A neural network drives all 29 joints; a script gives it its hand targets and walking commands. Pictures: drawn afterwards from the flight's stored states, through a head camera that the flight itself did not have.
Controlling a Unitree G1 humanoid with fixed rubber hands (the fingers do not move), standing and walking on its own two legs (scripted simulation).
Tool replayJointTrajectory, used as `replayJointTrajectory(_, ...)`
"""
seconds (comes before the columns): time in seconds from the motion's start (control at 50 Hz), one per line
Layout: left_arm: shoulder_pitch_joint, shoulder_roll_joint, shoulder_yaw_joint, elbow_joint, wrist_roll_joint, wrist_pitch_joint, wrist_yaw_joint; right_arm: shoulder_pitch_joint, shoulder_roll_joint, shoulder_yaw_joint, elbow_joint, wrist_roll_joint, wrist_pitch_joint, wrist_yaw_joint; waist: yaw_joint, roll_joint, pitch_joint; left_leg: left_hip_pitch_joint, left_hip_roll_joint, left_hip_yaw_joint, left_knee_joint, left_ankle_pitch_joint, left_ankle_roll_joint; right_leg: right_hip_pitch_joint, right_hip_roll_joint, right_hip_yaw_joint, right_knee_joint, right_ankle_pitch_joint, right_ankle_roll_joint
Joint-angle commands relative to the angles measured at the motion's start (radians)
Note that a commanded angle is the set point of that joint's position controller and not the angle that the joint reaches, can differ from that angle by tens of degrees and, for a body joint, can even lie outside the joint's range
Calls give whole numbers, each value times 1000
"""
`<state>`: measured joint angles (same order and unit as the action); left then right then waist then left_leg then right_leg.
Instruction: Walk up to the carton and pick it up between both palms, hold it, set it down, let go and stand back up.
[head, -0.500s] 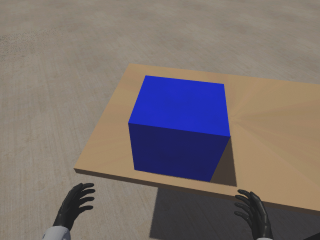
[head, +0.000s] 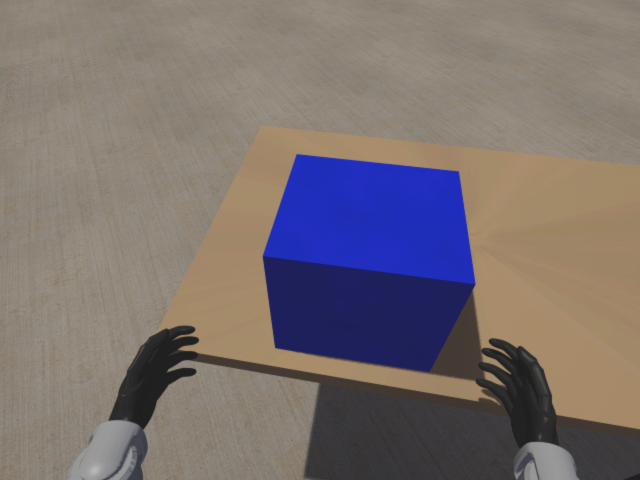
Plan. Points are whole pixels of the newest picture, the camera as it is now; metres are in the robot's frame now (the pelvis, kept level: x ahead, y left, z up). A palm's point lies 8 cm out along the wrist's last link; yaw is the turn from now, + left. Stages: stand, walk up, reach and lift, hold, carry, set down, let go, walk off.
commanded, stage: reach and lift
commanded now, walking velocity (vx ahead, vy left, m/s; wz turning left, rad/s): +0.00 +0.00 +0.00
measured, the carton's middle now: (363, 263) +0.42 -0.05 +0.01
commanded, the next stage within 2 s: none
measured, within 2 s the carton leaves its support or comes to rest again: neither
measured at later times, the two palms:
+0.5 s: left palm (155, 312) +0.29 +0.20 +0.08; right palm (540, 342) +0.27 -0.25 +0.07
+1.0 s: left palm (171, 237) +0.36 +0.19 +0.13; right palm (553, 278) +0.33 -0.26 +0.11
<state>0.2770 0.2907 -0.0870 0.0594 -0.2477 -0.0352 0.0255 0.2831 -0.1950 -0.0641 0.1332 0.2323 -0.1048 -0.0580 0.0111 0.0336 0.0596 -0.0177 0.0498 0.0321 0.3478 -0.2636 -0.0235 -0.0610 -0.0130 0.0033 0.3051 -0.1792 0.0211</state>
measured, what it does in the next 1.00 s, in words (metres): stands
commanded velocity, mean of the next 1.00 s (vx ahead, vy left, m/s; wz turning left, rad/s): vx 0.00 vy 0.00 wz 0.00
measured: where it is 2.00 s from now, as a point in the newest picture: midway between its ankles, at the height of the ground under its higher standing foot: outside the picture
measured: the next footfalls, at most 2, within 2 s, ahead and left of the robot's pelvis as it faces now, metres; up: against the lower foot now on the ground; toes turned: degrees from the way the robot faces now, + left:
none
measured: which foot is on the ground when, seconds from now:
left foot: down 0.00-1.00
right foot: down 0.00-1.00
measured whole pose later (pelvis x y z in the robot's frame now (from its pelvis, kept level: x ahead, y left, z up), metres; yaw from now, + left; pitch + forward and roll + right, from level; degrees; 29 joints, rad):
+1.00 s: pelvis -0.02 -0.01 +0.00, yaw +0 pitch +2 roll -1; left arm -0.53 0.34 0.08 0.36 -0.23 0.45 0.00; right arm -0.47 -0.36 -0.08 0.42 0.34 0.27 -0.07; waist -0.04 0.02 -0.01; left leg -0.18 0.05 0.02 0.35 -0.21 -0.03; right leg -0.22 0.00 0.02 0.30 -0.12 0.02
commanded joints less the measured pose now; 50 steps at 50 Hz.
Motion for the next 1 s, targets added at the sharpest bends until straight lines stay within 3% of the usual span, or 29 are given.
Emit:
replayJointTrajectory(0.0,-210,105,54,-232,-24,30,14,-146,-135,-63,-225,11,19,0,-12,8,-112,-19,-36,-21,-41,352,-48,7,57,16,-47,138,-83)
replayJointTrajectory(0.02,-199,106,52,-241,-34,52,11,-155,-148,-75,-243,12,34,-2,-16,-2,-125,-6,-40,-20,-29,386,-47,23,57,15,-38,163,-81)
replayJointTrajectory(0.04,-171,107,66,-257,-36,67,10,-154,-152,-65,-287,15,38,-8,3,-27,-158,-4,-53,-17,-13,412,-44,34,55,23,-26,224,-71)
replayJointTrajectory(0.08,-179,99,97,-221,-5,110,-7,-157,-148,-60,-271,10,63,-25,-13,-37,-160,-11,-59,-16,-21,428,-37,65,50,28,-37,281,-63)
replayJointTrajectory(0.1,-198,85,119,-213,8,133,-11,-160,-139,-58,-225,22,88,-24,-2,-26,-163,-3,-62,-18,-32,395,-31,51,38,34,-35,265,-62)
replayJointTrajectory(0.14,-257,99,127,-247,9,174,-15,-212,-155,-67,-265,25,124,-22,-9,-14,-141,-1,-54,-22,-47,353,-38,36,41,27,-48,191,-68)
replayJointTrajectory(0.16,-327,109,130,-266,-11,184,-16,-265,-162,-71,-288,19,139,-27,-4,-36,-162,-17,-55,-8,-50,318,-25,32,38,32,-43,190,-59)
replayJointTrajectory(0.22,-360,111,144,-226,-2,207,-16,-287,-151,-79,-264,25,183,-26,-10,-22,-139,-55,-50,-10,-74,244,-13,30,32,37,-49,149,-60)
replayJointTrajectory(0.28,-404,120,170,-197,4,246,-20,-360,-176,-76,-288,31,219,-24,4,-31,-149,-62,-50,-13,-61,287,-15,51,38,37,-47,183,-56)
replayJointTrajectory(0.3,-456,130,179,-214,-4,257,-25,-396,-185,-83,-298,26,228,-30,-16,-51,-200,-65,-53,-5,-57,278,-11,57,41,24,-45,190,-44)
replayJointTrajectory(0.32,-472,119,178,-247,0,266,-23,-394,-177,-74,-302,36,231,-29,0,-26,-194,-67,-60,5,-58,287,-14,52,38,29,-39,211,-44)
replayJointTrajectory(0.34,-481,124,179,-262,-1,270,-25,-409,-183,-94,-306,31,227,-31,-24,-17,-258,-19,-58,2,-52,330,-21,59,40,30,-26,256,-43)
replayJointTrajectory(0.4,-528,116,184,-224,8,297,-27,-450,-201,-100,-233,40,241,-25,-24,11,-252,-13,-58,-6,-23,404,-38,40,53,12,-18,296,-41)
replayJointTrajectory(0.46,-587,137,221,-126,16,322,-43,-516,-210,-65,-190,64,262,-30,-21,-37,-245,-43,-63,-1,-35,337,-11,79,50,24,-22,292,-31)
replayJointTrajectory(0.52,-712,163,220,-226,-4,344,-41,-633,-254,-100,-267,60,253,-40,-44,-57,-379,-21,-67,2,-10,398,-18,93,63,12,9,364,-24)
replayJointTrajectory(0.58,-760,143,223,-177,3,370,-43,-665,-267,-112,-176,56,262,-41,-62,-14,-374,-21,-69,6,10,455,-33,83,59,16,15,416,-26)
replayJointTrajectory(0.66,-847,153,244,-52,13,421,-50,-775,-259,-77,-86,66,305,-37,-50,-63,-303,-61,-62,-1,-43,329,-15,58,57,3,-11,314,-15)
replayJointTrajectory(0.68,-897,168,242,-56,18,434,-45,-830,-274,-75,-75,90,314,-36,-35,-39,-285,-65,-60,5,-35,352,-23,50,62,5,-8,310,-21)
replayJointTrajectory(0.72,-974,136,222,-42,20,456,-31,-891,-302,-85,14,95,328,-20,-58,3,-347,-30,-52,-4,-28,362,-39,11,72,-15,-15,253,-32)
replayJointTrajectory(0.74,-981,147,231,-34,29,458,-33,-874,-291,-70,21,101,330,-15,-53,-6,-353,-32,-52,4,-19,361,-28,23,69,-4,-24,261,-38)
replayJointTrajectory(0.76,-916,146,241,-2,38,464,-38,-845,-293,-45,14,100,324,-14,-45,-51,-377,-18,-57,0,-19,388,-18,60,71,2,-15,324,-28)
replayJointTrajectory(0.78,-981,165,259,45,40,457,-46,-912,-300,-62,24,95,323,-15,-43,-53,-386,-70,-60,4,-17,376,-19,63,68,-2,-3,345,-19)
replayJointTrajectory(0.82,-1022,172,256,16,61,449,-42,-930,-302,-66,61,108,310,-15,-49,-7,-430,-51,-59,6,-15,389,-25,57,70,-15,9,356,-11)
replayJointTrajectory(0.86,-1064,198,256,5,49,437,-35,-984,-322,-72,15,102,293,-19,-47,-41,-463,-49,-64,6,-4,399,-21,66,76,-4,3,357,-19)
replayJointTrajectory(0.9,-1122,221,257,36,43,444,-29,-1034,-308,-60,37,120,303,-16,-40,-29,-487,-45,-68,14,-3,359,-12,58,69,-1,2,332,-18)
replayJointTrajectory(0.92,-1187,222,242,101,27,443,-26,-1110,-326,-71,60,110,314,-13,-50,-40,-470,-73,-63,8,-22,288,-10,25,67,-5,-5,269,-16)
replayJointTrajectory(0.94,-1262,218,216,141,17,443,-19,-1159,-338,-89,128,111,332,-9,-57,-13,-419,-117,-60,7,-25,225,-13,-14,66,-9,-8,192,-21)
replayJointTrajectory(0.96,-1294,234,214,146,-2,436,-12,-1189,-336,-66,118,121,335,-3,-47,-29,-450,-118,-54,17,-31,202,5,-16,61,-10,1,190,-24)
replayJointTrajectory(0.98,-1302,233,214,181,0,432,-7,-1184,-337,-66,151,107,338,1,-58,-30,-466,-116,-52,17,-23,191,9,-14,63,-6,7,188,-23)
